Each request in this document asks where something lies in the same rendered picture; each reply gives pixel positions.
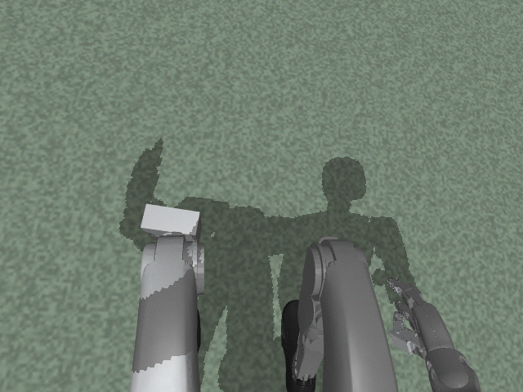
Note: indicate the right robot arm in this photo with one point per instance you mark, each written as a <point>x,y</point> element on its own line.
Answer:
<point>449,371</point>

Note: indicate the right robot hand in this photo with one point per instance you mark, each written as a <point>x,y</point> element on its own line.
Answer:
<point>430,332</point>

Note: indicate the carton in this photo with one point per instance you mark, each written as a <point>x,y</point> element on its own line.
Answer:
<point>158,220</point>

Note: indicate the right robot foot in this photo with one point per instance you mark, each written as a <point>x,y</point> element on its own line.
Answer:
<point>289,336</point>

